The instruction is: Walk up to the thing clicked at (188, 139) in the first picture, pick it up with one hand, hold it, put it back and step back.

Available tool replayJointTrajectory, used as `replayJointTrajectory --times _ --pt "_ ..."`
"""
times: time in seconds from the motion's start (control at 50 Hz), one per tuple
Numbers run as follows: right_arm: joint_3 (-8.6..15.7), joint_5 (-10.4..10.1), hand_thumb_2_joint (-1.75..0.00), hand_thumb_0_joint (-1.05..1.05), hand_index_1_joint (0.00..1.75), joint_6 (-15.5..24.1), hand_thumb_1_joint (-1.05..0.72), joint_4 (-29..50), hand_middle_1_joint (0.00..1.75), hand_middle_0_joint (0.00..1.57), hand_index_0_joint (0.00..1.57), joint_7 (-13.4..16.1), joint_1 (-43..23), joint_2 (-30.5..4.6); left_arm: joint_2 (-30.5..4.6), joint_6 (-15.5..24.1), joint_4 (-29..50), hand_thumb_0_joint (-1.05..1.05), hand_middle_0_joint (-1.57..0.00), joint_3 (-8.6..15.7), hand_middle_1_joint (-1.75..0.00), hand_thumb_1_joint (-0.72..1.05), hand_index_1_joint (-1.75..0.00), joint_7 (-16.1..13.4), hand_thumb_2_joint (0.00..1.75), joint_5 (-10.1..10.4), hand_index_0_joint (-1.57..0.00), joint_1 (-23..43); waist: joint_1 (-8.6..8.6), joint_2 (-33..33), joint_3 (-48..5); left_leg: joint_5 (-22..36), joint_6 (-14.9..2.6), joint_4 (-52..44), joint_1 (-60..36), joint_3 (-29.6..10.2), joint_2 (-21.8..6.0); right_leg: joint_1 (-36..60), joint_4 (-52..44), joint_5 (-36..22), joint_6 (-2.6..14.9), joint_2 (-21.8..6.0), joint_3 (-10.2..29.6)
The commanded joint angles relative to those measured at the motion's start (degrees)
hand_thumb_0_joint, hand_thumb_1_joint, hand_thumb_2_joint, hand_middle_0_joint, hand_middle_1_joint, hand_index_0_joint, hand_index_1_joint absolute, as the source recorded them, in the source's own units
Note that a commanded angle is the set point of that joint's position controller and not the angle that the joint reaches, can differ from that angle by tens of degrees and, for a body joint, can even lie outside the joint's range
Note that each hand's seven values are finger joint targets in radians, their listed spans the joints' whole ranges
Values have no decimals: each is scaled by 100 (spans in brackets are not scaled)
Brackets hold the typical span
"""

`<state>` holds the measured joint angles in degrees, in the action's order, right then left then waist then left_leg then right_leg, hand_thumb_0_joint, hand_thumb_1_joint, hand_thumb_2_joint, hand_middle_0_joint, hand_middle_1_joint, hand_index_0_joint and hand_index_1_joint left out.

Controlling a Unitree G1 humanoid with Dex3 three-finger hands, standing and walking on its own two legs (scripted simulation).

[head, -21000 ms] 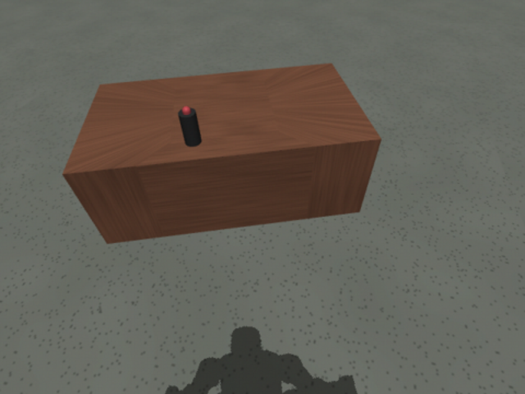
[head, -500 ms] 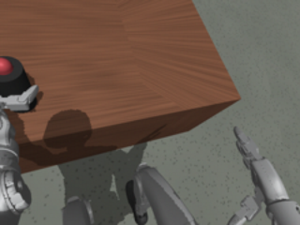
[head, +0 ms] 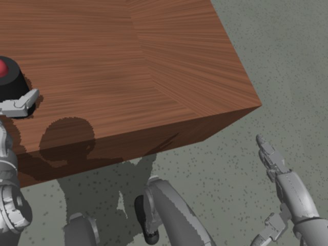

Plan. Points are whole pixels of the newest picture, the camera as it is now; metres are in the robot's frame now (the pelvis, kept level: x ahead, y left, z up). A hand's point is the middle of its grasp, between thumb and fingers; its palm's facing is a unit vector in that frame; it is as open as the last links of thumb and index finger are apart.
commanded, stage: open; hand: left
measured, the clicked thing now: (8, 87) +0.55 +0.17 -0.05
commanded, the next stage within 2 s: withdraw in 0.38 s
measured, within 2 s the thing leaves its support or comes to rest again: neither
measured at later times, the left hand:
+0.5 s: hand (8, 86) +0.55 +0.17 -0.04, palm faces +0.15 -0.99 -0.02, open 14.3 cm
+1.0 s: hand out of the picture +0.56 +0.26 +0.11, palm faces +0.17 -0.98 -0.05, open 17.5 cm
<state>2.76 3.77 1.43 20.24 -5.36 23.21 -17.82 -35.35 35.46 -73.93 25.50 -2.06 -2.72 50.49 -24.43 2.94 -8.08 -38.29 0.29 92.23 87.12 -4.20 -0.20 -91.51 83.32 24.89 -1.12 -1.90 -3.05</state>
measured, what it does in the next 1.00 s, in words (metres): rises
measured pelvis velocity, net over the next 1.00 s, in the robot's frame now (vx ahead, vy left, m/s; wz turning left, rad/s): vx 0.01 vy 0.01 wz -0.01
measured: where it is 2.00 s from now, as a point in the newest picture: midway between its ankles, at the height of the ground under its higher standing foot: outside the picture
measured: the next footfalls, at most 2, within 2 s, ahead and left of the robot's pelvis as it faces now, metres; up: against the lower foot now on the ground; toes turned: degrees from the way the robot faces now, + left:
none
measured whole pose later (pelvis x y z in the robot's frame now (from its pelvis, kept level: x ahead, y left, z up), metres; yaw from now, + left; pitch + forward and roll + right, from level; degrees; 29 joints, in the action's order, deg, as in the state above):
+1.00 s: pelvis +0.01 +0.01 +0.05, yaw +0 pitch +27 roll -4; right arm 0.6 1.1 -1.2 15.0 -1.6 24.4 -17.7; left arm -45.1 23.2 -72.0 27.7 8.9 0.7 54.8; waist -20.1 1.3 -8.1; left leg -35.1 -0.5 80.3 72.7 -3.2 -1.0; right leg -76.6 71.0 21.8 -1.9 -1.0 -2.4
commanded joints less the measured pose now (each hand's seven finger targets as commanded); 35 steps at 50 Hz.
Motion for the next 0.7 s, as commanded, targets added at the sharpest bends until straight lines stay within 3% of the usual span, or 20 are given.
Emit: replayJointTrajectory --times 0.0,0.04,0.06,0.1,0.16,0.24,0.28,0.32,0.36,0.38,0.42,0.44,0.5,0.54,0.56,0.66,0.68 --pt "907 -16 -4 0 5 315 52 1018 5 5 5 178 332 -1082 -1221 505 1187 0 -100 81 -95 -20 -92 8 64 92 -103 2270 57 -2109 -3573 1764 -9 -1287 -1747 83 119 2932 -669 -1123 255 196 168" --pt "891 8 -5 0 5 304 52 1031 5 5 5 180 333 -1042 -1188 556 1373 0 -88 -11 -86 -29 -85 15 62 12 -91 2515 32 -2270 -3736 1776 16 -1257 -1877 82 115 2831 -588 -1106 267 198 171" --pt "896 4 -4 0 5 307 52 951 5 5 5 180 428 -1031 -1080 533 1255 0 -89 -76 -83 -30 -80 28 54 5 -93 2476 12 -2307 -3684 1824 18 -1223 -1950 81 116 2748 -593 -1134 274 198 178" --pt "901 2 -5 0 5 293 52 858 5 5 5 183 426 -1018 -1169 521 1270 0 -78 -33 -74 -38 -73 -1 50 -16 -80 2495 47 -2375 -3489 1746 40 -1281 -1913 72 112 2605 -600 -1032 293 209 133" --pt "900 -1 -5 0 5 277 52 809 5 5 5 180 371 -1048 -1014 443 1096 0 -65 -116 -61 -46 -60 -1 39 6 -67 2431 36 -2406 -3402 1820 58 -1305 -2002 62 104 2466 -607 -1048 313 232 71" --pt "888 -4 -5 0 5 266 53 856 5 5 5 170 357 -1085 -938 397 1097 0 -56 -175 -52 -45 -51 -35 34 -22 -58 2470 43 -2591 -3392 2106 149 -1401 -2423 -68 52 2080 -520 -1068 366 272 -88" --pt "980 11 -5 0 5 271 52 927 5 5 5 167 414 -1137 -1078 415 1330 0 -54 -74 -48 -47 -47 -64 32 -48 -55 2547 25 -2675 -3582 2218 150 -1351 -2552 -60 33 2101 -500 -1119 373 278 -97" --pt "928 1 -5 0 5 275 53 994 5 5 5 166 282 -1102 -944 395 1182 0 -49 -111 -43 -47 -42 -65 29 -25 -50 2535 28 -2465 -3478 2175 149 -1379 -2356 -87 36 2193 -484 -1132 363 280 -112" --pt "957 -5 -5 0 5 266 52 1006 5 5 5 170 413 -1113 -1091 404 1356 0 -47 7 -41 -51 -41 -71 27 -23 -48 2547 57 -2427 -3638 2110 104 -1351 -2278 -19 60 2420 -504 -1176 343 261 -62" --pt "912 -12 -5 0 5 250 52 954 5 5 5 158 334 -1092 -823 349 892 0 -44 -115 -39 -52 -39 -56 27 -19 -45 2304 18 -2334 -3385 2022 113 -1401 -2135 -47 61 2311 -527 -1087 347 265 -73" --pt "965 -16 -5 0 5 261 52 974 5 5 5 175 373 -1103 -1080 359 1117 0 -41 1 -36 -55 -36 -70 23 -53 -42 2383 51 -2277 -3387 1831 74 -1376 -2063 10 69 2356 -582 -987 327 259 -39" --pt "934 -23 -5 0 5 268 52 998 5 5 5 175 362 -1096 -880 319 799 0 -38 -106 -34 -56 -33 -64 22 -58 -39 2239 14 -2147 -3274 1755 73 -1411 -1983 -8 72 2346 -610 -950 322 259 -50" --pt "1029 -31 -5 0 5 265 54 1014 5 5 5 194 392 -1199 -1266 361 1094 0 -22 55 -26 -53 -24 -99 19 -77 -24 2400 56 -2221 -3419 1859 68 -1370 -1974 17 87 2464 -576 -1068 320 251 -19" --pt "1051 -41 -5 0 5 275 53 1250 5 5 5 199 354 -1242 -1265 377 1247 0 -17 23 -20 -53 -19 -51 16 -58 -19 2496 20 -2280 -3683 1984 69 -1358 -2177 13 72 2560 -571 -1170 324 253 -8" --pt "1069 -46 -5 0 5 254 53 1301 5 5 5 210 347 -1247 -1433 407 1541 0 -16 83 -19 -54 -18 -23 15 -53 -18 2648 43 -2346 -3874 2056 77 -1362 -2248 28 64 2714 -572 -1247 321 254 15" --pt "1089 -82 -5 0 5 160 53 1151 5 5 5 278 480 -1289 -2088 217 1924 0 -10 357 -14 -53 -14 197 14 36 -11 2817 233 -2794 -4189 2147 111 -1533 -2670 114 99 3136 -760 -1305 306 199 170" --pt "1095 -100 -6 0 5 150 52 1045 5 5 5 291 532 -1231 -2424 184 2416 0 -9 484 -12 -53 -12 215 13 37 -10 3119 340 -3049 -4298 2139 121 -1579 -2866 142 104 3239 -805 -1254 305 185 231"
